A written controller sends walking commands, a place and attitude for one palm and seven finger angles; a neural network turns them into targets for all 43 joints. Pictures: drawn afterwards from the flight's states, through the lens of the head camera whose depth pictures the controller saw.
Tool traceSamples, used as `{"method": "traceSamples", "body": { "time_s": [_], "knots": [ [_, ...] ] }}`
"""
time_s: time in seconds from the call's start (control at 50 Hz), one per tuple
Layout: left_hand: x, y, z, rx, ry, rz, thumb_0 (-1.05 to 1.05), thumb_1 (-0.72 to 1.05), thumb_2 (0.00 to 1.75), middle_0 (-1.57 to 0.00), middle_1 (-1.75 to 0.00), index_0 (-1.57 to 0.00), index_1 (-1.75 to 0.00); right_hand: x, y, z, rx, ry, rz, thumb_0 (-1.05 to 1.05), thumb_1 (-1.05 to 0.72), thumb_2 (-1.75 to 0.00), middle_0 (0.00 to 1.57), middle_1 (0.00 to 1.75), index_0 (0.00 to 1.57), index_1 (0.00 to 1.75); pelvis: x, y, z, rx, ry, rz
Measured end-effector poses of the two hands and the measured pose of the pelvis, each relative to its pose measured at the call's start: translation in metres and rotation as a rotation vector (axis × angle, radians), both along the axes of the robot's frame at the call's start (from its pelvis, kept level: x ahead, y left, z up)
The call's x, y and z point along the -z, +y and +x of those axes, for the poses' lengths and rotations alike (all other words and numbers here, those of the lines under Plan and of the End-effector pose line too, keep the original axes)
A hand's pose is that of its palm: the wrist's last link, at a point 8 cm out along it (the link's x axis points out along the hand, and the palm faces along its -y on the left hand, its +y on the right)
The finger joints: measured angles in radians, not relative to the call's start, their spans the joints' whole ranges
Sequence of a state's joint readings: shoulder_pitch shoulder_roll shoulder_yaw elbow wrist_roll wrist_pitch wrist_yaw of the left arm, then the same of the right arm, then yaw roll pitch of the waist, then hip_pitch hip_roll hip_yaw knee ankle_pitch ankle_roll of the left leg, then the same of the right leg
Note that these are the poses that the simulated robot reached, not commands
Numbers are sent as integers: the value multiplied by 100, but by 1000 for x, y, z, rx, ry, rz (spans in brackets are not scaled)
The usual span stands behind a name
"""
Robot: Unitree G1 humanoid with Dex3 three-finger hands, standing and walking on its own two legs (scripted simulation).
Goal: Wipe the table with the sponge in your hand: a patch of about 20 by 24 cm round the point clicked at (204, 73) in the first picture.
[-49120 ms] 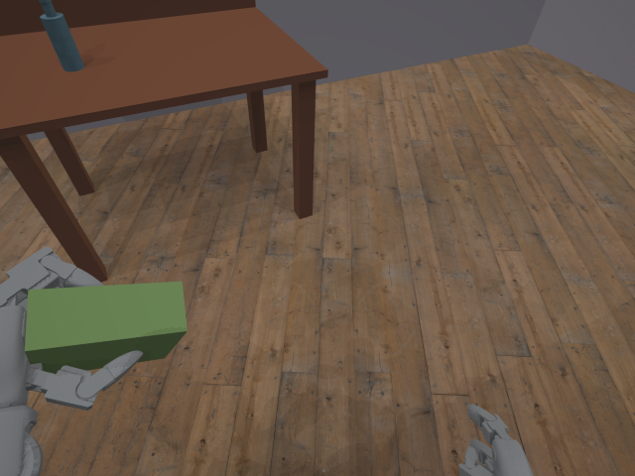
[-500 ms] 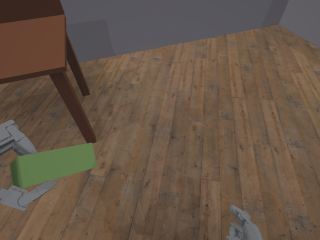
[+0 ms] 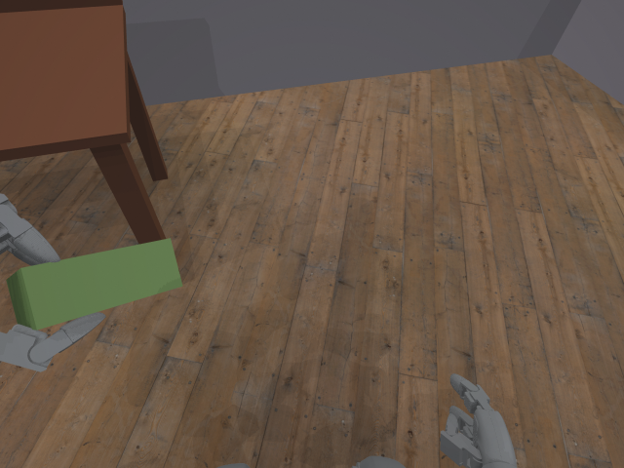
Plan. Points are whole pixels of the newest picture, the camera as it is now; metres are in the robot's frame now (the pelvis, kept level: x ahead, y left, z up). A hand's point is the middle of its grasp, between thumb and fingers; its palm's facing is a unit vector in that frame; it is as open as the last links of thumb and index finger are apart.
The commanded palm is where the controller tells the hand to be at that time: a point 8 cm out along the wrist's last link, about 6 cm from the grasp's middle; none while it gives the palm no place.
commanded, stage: take the last steps up to it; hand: left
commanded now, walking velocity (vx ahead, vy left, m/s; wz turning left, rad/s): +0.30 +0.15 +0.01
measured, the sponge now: (115, 277) +0.27 +0.22 +0.14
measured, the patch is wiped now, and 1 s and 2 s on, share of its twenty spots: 0.95 0.95 0.95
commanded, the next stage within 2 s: come to a stop and stand still in 1.20 s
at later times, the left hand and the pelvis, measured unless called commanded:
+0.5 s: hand (67, 212) +0.32 +0.27 +0.17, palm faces +0.39 -0.82 -0.42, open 9.0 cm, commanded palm +0.27 +0.32 +0.19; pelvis +0.12 +0.04 +0.02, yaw +2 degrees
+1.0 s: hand (45, 128) +0.44 +0.35 +0.18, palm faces +0.44 -0.77 -0.46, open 9.0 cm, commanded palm +0.39 +0.39 +0.19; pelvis +0.24 +0.10 +0.00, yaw +2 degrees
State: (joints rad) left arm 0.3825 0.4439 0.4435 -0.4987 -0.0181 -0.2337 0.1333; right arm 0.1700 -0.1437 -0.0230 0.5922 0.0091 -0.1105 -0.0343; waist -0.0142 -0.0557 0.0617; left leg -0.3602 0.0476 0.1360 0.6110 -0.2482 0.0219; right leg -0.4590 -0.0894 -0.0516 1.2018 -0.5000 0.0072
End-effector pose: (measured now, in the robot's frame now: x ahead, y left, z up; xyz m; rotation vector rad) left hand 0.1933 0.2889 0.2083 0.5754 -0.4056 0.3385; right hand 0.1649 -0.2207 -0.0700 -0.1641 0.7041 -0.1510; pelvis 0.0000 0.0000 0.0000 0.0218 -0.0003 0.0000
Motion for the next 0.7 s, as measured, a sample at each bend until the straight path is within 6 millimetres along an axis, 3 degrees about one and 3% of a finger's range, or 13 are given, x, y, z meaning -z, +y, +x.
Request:
{"method": "traceSamples", "body": {
  "time_s": [0.12,0.2,0.26,0.36,0.48,0.58,0.7],
  "knots": [
    [-7,-16,12,25,51,-13,-1,-50,103,-87,-148,-92,-152,11,30,17,-47,26,89,1,-90,-90,20,30,20,30,-5,5,31,9,20,10],
    [-11,-21,20,-3,52,60,-1,-51,103,-87,-148,-93,-151,32,30,34,-84,59,99,1,-90,-90,20,30,20,30,4,3,53,-12,7,7],
    [-8,-6,31,-63,58,25,-1,-51,103,-87,-148,-93,-151,38,22,46,-100,116,74,1,-90,-90,20,30,20,30,1,5,66,-30,-6,4],
    [6,16,52,-137,117,-70,-1,-51,103,-87,-148,-93,-151,23,5,68,-85,141,15,1,-90,-90,20,30,20,30,-12,14,87,-34,0,16],
    [18,21,84,-64,153,-111,-1,-51,103,-87,-148,-93,-152,0,1,101,-74,123,-86,1,-90,-90,20,30,20,30,-16,33,112,-35,-1,23],
    [7,44,118,28,33,-46,-1,-51,103,-87,-148,-93,-151,-8,20,137,-32,50,-147,1,-90,-90,20,30,20,30,-1,63,144,-9,-7,-2],
    [-2,81,165,5,-26,-2,-1,-51,103,-87,-148,-93,-151,-6,73,172,-4,-1,-41,1,-90,-90,19,30,20,30,0,81,168,-10,-3,-1]
  ]
}}
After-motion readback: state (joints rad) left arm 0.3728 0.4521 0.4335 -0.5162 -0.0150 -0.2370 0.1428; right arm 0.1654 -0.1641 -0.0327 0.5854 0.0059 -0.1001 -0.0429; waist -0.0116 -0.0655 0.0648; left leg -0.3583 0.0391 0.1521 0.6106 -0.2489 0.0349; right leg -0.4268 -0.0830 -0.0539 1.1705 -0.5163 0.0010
